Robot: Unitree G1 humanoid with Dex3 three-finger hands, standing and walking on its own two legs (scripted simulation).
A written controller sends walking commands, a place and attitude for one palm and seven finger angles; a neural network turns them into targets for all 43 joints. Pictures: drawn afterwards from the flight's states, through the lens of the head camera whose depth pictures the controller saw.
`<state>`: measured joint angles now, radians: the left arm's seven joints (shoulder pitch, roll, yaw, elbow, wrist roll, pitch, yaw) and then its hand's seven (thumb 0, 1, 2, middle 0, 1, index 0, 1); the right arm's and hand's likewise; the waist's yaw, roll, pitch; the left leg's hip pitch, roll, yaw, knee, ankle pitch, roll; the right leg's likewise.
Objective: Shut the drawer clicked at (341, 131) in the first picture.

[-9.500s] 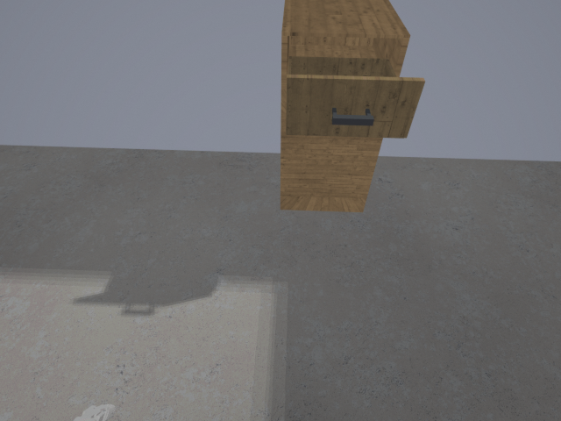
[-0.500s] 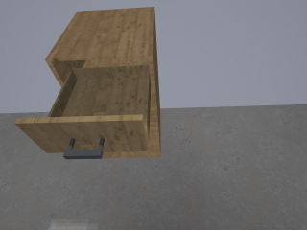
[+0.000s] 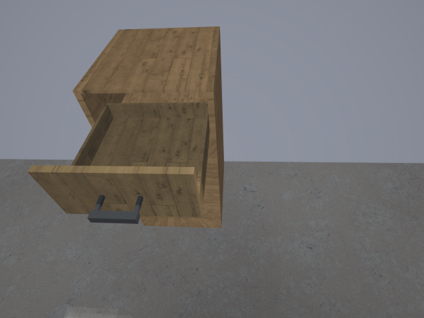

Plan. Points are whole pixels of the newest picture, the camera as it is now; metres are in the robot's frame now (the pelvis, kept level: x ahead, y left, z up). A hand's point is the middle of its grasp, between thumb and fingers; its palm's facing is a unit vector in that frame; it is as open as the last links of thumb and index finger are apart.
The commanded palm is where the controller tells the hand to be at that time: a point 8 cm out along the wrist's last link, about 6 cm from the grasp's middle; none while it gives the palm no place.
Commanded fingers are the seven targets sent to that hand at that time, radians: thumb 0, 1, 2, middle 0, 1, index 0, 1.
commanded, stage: shuffle to correct the standing spot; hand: left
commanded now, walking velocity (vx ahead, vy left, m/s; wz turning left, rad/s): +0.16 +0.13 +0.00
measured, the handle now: (117, 208) +0.35 +0.25 -0.03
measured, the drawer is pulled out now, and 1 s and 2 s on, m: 0.30 0.30 0.30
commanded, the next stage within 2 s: come to a stop and stand still in 0.26 s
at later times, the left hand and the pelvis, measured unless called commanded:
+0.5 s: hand out of the picture +0.06 +0.22 -0.18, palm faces +0.09 -0.97 -0.24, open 7.3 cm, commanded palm none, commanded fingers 0.00 0.90 0.90 -0.20 -0.30 -0.20 -0.30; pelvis +0.05 +0.04 -0.01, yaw +2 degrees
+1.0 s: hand out of the picture +0.04 +0.21 -0.17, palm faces +0.02 -0.98 -0.21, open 7.3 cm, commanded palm none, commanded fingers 0.00 0.90 0.90 -0.20 -0.30 -0.20 -0.30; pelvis +0.04 +0.04 +0.00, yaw +0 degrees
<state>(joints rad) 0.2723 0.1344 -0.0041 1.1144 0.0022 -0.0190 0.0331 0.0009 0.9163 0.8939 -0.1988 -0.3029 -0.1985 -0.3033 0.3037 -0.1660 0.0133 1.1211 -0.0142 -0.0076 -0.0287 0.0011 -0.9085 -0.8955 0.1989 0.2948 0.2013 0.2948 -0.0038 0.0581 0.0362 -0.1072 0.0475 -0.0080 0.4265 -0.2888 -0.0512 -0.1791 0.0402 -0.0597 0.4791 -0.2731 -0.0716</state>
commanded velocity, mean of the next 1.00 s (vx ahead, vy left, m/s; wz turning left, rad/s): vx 0.02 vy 0.02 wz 0.00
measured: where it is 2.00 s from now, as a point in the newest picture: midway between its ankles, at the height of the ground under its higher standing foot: outside the picture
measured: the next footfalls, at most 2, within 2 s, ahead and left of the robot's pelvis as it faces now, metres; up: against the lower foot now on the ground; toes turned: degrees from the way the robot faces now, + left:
left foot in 0.58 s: +0.08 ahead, +0.17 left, +0.00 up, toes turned +5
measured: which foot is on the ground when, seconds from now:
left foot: down 0.00-0.44, up 0.46-0.56, down 0.58-1.00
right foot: down 0.00-1.00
